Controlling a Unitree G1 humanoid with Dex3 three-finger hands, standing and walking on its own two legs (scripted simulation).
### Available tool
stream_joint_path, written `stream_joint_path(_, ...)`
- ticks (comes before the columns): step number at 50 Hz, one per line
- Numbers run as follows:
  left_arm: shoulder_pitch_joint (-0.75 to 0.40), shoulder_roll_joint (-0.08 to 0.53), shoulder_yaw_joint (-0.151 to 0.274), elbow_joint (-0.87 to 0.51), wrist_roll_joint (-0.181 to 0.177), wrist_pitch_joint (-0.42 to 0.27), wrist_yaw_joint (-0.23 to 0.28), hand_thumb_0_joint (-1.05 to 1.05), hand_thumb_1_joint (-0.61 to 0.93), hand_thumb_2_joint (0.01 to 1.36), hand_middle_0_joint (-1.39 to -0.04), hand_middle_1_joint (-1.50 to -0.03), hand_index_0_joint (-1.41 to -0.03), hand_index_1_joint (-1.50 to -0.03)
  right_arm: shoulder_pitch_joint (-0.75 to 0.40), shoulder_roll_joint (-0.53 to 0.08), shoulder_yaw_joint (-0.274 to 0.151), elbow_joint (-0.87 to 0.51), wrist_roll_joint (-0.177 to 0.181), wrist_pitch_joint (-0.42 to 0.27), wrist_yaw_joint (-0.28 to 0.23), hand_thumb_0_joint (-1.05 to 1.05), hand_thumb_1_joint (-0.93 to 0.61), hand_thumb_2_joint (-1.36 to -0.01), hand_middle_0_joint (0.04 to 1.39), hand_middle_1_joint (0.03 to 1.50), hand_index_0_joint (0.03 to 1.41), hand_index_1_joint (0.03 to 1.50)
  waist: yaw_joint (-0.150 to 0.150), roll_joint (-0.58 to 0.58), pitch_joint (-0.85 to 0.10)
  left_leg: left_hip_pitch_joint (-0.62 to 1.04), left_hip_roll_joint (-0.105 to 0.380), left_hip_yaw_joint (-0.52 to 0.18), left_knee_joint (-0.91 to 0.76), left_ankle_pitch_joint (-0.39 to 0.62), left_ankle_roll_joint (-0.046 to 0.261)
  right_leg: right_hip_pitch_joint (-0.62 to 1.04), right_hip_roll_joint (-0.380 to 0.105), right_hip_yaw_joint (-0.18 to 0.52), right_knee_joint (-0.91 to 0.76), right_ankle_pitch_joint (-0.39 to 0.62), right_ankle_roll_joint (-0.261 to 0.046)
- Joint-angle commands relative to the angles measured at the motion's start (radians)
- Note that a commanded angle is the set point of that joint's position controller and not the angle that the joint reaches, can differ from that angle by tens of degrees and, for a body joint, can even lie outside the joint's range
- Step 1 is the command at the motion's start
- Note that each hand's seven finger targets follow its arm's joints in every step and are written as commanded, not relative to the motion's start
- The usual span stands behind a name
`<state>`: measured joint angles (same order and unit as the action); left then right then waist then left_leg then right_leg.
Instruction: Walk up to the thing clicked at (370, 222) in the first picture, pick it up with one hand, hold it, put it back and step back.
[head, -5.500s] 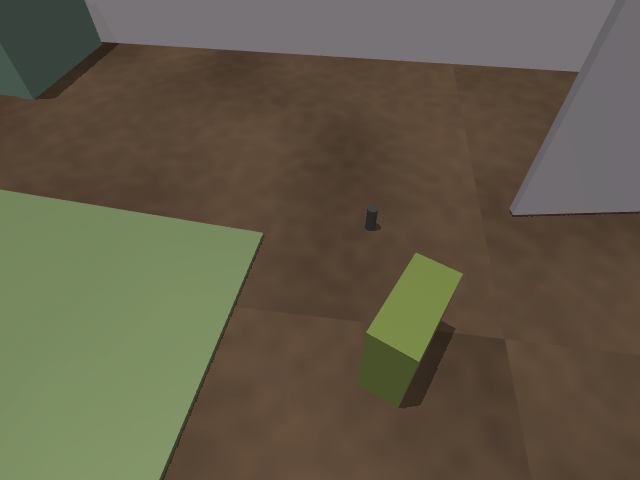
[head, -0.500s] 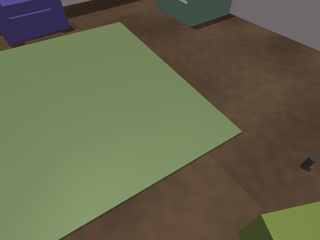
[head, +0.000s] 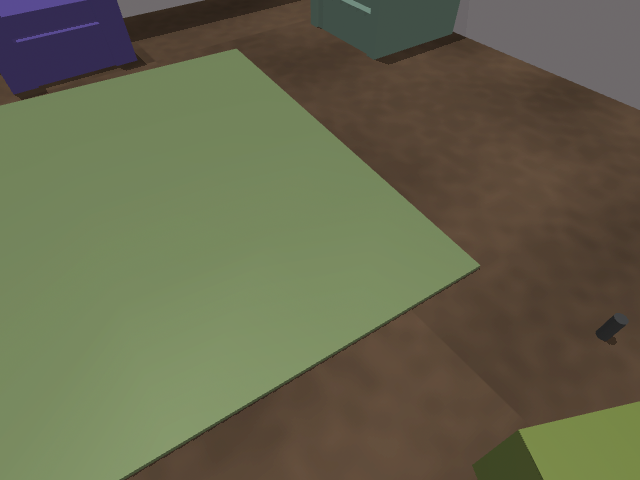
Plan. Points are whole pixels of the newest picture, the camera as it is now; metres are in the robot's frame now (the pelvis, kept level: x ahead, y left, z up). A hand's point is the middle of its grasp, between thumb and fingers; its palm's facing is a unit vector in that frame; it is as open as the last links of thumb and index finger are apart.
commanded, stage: stand
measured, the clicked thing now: (611, 327) +0.75 -0.96 -0.72
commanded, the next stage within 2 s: walk up in 0.54 s
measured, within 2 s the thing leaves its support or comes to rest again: neither
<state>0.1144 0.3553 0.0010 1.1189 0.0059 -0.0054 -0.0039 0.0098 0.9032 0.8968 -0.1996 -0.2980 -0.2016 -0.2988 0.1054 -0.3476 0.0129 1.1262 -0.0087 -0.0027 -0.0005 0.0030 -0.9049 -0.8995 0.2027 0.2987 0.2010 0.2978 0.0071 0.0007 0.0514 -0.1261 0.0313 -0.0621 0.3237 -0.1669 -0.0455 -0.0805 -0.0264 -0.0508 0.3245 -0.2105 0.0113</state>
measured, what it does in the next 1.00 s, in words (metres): walks ahead: left foot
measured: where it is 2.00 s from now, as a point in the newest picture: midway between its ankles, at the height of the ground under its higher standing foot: (318, 426)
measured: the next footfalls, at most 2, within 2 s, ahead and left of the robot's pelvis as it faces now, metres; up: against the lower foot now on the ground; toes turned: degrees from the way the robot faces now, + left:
left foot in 0.82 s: +0.15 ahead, +0.17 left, +0.00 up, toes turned +5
right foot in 1.26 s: +0.34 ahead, -0.11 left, +0.00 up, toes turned -13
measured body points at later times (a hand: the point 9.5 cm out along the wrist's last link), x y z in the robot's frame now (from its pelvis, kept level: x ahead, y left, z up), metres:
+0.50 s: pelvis +0.00 +0.00 +0.00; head +0.01 +0.00 +0.45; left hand +0.07 +0.31 -0.13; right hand +0.07 -0.30 -0.14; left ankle +0.01 +0.15 -0.75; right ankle -0.02 -0.12 -0.75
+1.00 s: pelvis +0.10 +0.06 -0.01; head +0.11 +0.08 +0.44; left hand +0.12 +0.39 -0.15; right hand +0.15 -0.27 -0.11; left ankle +0.11 +0.17 -0.75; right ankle +0.09 -0.09 -0.68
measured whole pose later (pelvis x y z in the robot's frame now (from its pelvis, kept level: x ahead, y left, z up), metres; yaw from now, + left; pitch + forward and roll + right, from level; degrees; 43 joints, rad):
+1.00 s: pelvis +0.10 +0.06 -0.01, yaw +1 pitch -4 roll +0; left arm 0.30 0.44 0.07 0.98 0.01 0.00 -0.05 0.01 0.91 0.90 -0.20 -0.30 -0.20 -0.30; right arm 0.29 -0.37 -0.07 0.95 -0.03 -0.06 0.04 0.00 -0.90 -0.90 0.20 0.30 0.20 0.30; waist 0.00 -0.07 0.09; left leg -0.19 0.01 0.07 0.50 -0.25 0.02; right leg -0.39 -0.01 0.08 1.05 -0.38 -0.05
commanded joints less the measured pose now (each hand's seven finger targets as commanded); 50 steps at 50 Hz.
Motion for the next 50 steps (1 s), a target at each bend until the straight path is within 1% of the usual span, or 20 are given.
stream_joint_path(1, -0.033, 0.22, 0.045, -0.058, 0.003, -0.024, 0.01, 0.0, 0.9, 0.9, -0.2, -0.3, -0.2, -0.3, -0.019, -0.212, -0.042, -0.058, 0.0, -0.02, -0.009, 0.0, -0.9, -0.9, 0.2, 0.3, 0.2, 0.3, -0.008, 0.005, -0.082, 0.005, 0.083, -0.046, -0.032, 0.16, 0.051, 0.011, -0.112, 0.085, -0.06, 0.124, -0.03)
stream_joint_path(7, -0.03, 0.22, 0.045, -0.055, 0.004, -0.022, 0.008, 0.0, 0.9, 0.9, -0.2, -0.3, -0.2, -0.3, -0.02, -0.214, -0.043, -0.056, -0.002, -0.019, -0.009, 0.0, -0.9, -0.9, 0.2, 0.3, 0.2, 0.3, -0.004, 0.003, -0.06, -0.009, 0.084, -0.055, -0.043, 0.127, 0.053, -0.008, -0.109, 0.084, -0.061, 0.066, -0.029)
stream_joint_path(14, -0.017, 0.214, 0.042, -0.057, 0.004, -0.022, 0.008, 0.0, 0.9, 0.9, -0.2, -0.3, -0.2, -0.3, -0.024, -0.215, -0.044, -0.057, 0.0, -0.025, -0.01, 0.0, -0.9, -0.9, 0.2, 0.3, 0.2, 0.3, 0.002, 0.009, -0.095, 0.019, 0.09, -0.053, -0.025, 0.208, 0.052, 0.011, -0.111, 0.082, -0.044, 0.148, -0.03)
stream_joint_path(26, -0.018, 0.22, 0.039, -0.055, 0.002, -0.021, 0.008, 0.0, 0.9, 0.9, -0.2, -0.3, -0.2, -0.3, -0.013, -0.216, -0.041, -0.054, 0.0, -0.022, -0.01, 0.0, -0.9, -0.9, 0.2, 0.3, 0.2, 0.3, -0.004, 0.004, -0.063, 0.015, 0.087, -0.048, -0.035, 0.168, 0.049, -0.02, -0.11, 0.091, -0.051, 0.122, -0.03)
stream_joint_path(27, 0.045, 0.288, 0.108, -0.109, 0.017, -0.031, -0.014, 0.0, 0.9, 0.9, -0.2, -0.3, -0.2, -0.3, 0.048, -0.279, -0.097, -0.103, -0.012, -0.032, 0.013, 0.0, -0.9, -0.9, 0.2, 0.3, 0.2, 0.3, 0.008, 0.0, -0.156, -0.002, 0.034, -0.048, 0.042, -0.277, 0.121, 0.061, -0.058, 0.062, 0.022, -0.3, -0.071)
stream_joint_path(28, 0.07, 0.29, 0.114, -0.098, 0.026, -0.031, -0.021, 0.0, 0.9, 0.9, -0.2, -0.3, -0.2, -0.3, 0.042, -0.275, -0.102, -0.108, -0.022, -0.032, 0.022, 0.0, -0.9, -0.9, 0.2, 0.3, 0.2, 0.3, 0.025, -0.008, -0.087, -0.136, 0.031, -0.058, 0.057, -0.459, 0.126, 0.041, -0.087, 0.119, 0.028, -0.472, -0.098)
stream_joint_path(30, 0.112, 0.314, 0.136, -0.105, 0.033, -0.031, -0.025, 0.0, 0.9, 0.9, -0.2, -0.3, -0.2, -0.3, -0.053, -0.246, -0.1, -0.156, -0.025, -0.026, 0.032, 0.0, -0.9, -0.9, 0.2, 0.3, 0.2, 0.3, 0.073, -0.093, 0.037, -0.378, -0.024, 0.042, 0.209, -0.376, 0.089, 0.083, -0.199, 0.264, -0.105, -0.59, -0.158)
stream_joint_path(31, 0.137, 0.341, 0.15, -0.117, 0.03, -0.038, -0.02, 0.0, 0.9, 0.9, -0.2, -0.3, -0.2, -0.3, -0.094, -0.232, -0.105, -0.191, -0.029, -0.025, 0.034, 0.0, -0.9, -0.9, 0.2, 0.3, 0.2, 0.3, 0.107, -0.169, 0.102, -0.489, -0.024, 0.072, 0.418, -0.298, 0.066, 0.08, -0.326, 0.386, -0.219, -0.579, -0.218)
stream_joint_path(32, 0.139, 0.357, 0.157, -0.134, 0.037, -0.047, -0.02, 0.0, 0.9, 0.9, -0.2, -0.3, -0.2, -0.3, -0.092, -0.237, -0.112, -0.201, -0.034, -0.03, 0.033, 0.0, -0.9, -0.9, 0.2, 0.3, 0.2, 0.3, 0.107, -0.135, 0.146, -0.543, 0.023, 0.021, 0.48, -0.283, 0.061, 0.079, -0.39, 0.428, -0.228, -0.471, -0.265)
stream_joint_path(33, 0.136, 0.344, 0.157, -0.147, 0.035, -0.051, -0.022, 0.0, 0.9, 0.9, -0.2, -0.3, -0.2, -0.3, -0.061, -0.243, -0.115, -0.2, -0.025, -0.036, 0.037, 0.0, -0.9, -0.9, 0.2, 0.3, 0.2, 0.3, 0.095, -0.101, 0.15, -0.543, 0.038, 0.003, 0.465, -0.273, 0.063, 0.109, -0.372, 0.403, -0.21, -0.369, -0.272)
stream_joint_path(36, 0.073, 0.338, 0.155, -0.188, 0.042, -0.054, -0.028, 0.0, 0.9, 0.9, -0.2, -0.3, -0.2, -0.3, -0.001, -0.222, -0.119, -0.214, -0.025, -0.053, 0.057, 0.0, -0.9, -0.9, 0.2, 0.3, 0.2, 0.3, 0.041, -0.169, 0.097, -0.384, 0.07, 0.018, 0.355, -0.301, 0.069, 0.033, -0.286, 0.236, -0.161, -0.276, -0.233)
stream_joint_path(38, 0.006, 0.321, 0.146, -0.229, 0.035, -0.051, -0.039, 0.0, 0.9, 0.9, -0.2, -0.3, -0.2, -0.3, 0.1, -0.224, -0.133, -0.195, -0.023, -0.059, 0.062, 0.0, -0.9, -0.9, 0.2, 0.3, 0.2, 0.3, -0.014, -0.184, 0.067, -0.185, 0.048, 0.067, 0.262, -0.197, 0.063, -0.084, -0.223, 0.138, -0.092, -0.193, -0.194)
stream_joint_path(40, -0.033, 0.276, 0.13, -0.26, 0.027, -0.04, -0.042, 0.0, 0.9, 0.9, -0.2, -0.3, -0.2, -0.3, 0.29, -0.238, -0.162, -0.141, -0.027, -0.062, 0.048, 0.0, -0.9, -0.9, 0.2, 0.3, 0.2, 0.3, -0.12, -0.076, 0.002, 0.136, -0.007, 0.118, 0.126, 0.016, 0.036, -0.282, -0.135, 0.014, 0.181, -0.132, -0.136)
stream_joint_path(41, 0.033, 0.209, 0.11, -0.264, 0.025, -0.035, -0.045, 0.0, 0.9, 0.9, -0.2, -0.3, -0.2, -0.3, 0.387, -0.303, -0.191, -0.114, -0.032, -0.065, 0.037, 0.0, -0.9, -0.9, 0.2, 0.3, 0.2, 0.3, -0.154, 0.164, -0.067, 0.32, 0.018, 0.037, 0.088, -0.065, 0.054, -0.412, -0.053, -0.051, 0.474, -0.192, -0.103)
stream_joint_path(42, 0.085, 0.139, 0.086, -0.275, 0.022, -0.032, -0.043, 0.0, 0.9, 0.9, -0.2, -0.3, -0.2, -0.3, 0.455, -0.385, -0.208, -0.123, -0.051, -0.07, 0.023, 0.0, -0.9, -0.9, 0.2, 0.3, 0.2, 0.3, -0.17, 0.361, -0.072, 0.333, 0.22, -0.342, -0.031, -0.321, 0.114, -0.599, 0.088, 0.046, 0.732, -0.418, -0.075)
stream_joint_path(43, 0.113, 0.211, 0.105, -0.26, 0.012, -0.02, -0.034, 0.0, 0.9, 0.9, -0.2, -0.3, -0.2, -0.3, 0.331, -0.412, -0.203, -0.186, -0.043, -0.075, 0.021, 0.0, -0.9, -0.9, 0.2, 0.3, 0.2, 0.3, -0.116, 0.21, -0.065, 0.149, 0.342, -0.621, -0.18, -0.618, 0.208, -0.554, 0.073, 0.181, 0.81, -0.375, -0.079)
stream_joint_path(44, 0.142, 0.274, 0.114, -0.245, 0.008, -0.014, -0.031, 0.0, 0.9, 0.9, -0.2, -0.3, -0.2, -0.3, 0.22, -0.415, -0.2, -0.225, -0.021, -0.074, 0.025, 0.0, -0.9, -0.9, 0.2, 0.3, 0.2, 0.3, -0.066, 0.148, 0.006, 0.021, 0.375, -0.594, -0.204, -0.702, 0.266, -0.5, 0.003, 0.21, 0.819, -0.326, -0.087)
stream_joint_path(46, 0.198, 0.281, 0.109, -0.218, -0.004, -0.018, -0.034, 0.0, 0.9, 0.9, -0.2, -0.3, -0.2, -0.3, 0.125, -0.347, -0.168, -0.267, -0.017, -0.079, 0.022, 0.0, -0.9, -0.9, 0.2, 0.3, 0.2, 0.3, -0.003, 0.122, 0.044, 0.016, 0.292, -0.367, -0.156, -0.5, 0.236, -0.515, -0.028, 0.221, 0.801, -0.199, -0.074)
stream_joint_path(47, 0.239, 0.286, 0.114, -0.192, 0.0, -0.018, -0.037, 0.0, 0.9, 0.9, -0.2, -0.3, -0.2, -0.3, 0.115, -0.313, -0.161, -0.285, -0.015, -0.086, 0.022, 0.0, -0.9, -0.9, 0.2, 0.3, 0.2, 0.3, 0.008, 0.125, 0.039, 0.017, 0.253, -0.27, -0.131, -0.395, 0.213, -0.487, -0.038, 0.211, 0.763, -0.16, -0.064)
stream_joint_path(50, 0.213, 0.261, 0.114, -0.203, 0.005, -0.018, -0.047, 0.0, 0.9, 0.9, -0.2, -0.3, -0.2, -0.3, 0.198, -0.299, -0.157, -0.278, -0.01, -0.102, 0.021, 0.0, -0.9, -0.9, 0.2, 0.3, 0.2, 0.3, -0.014, 0.118, 0.064, -0.007, 0.242, -0.154, -0.129, -0.114, 0.232, -0.443, -0.041, 0.183, 0.67, -0.101, -0.022)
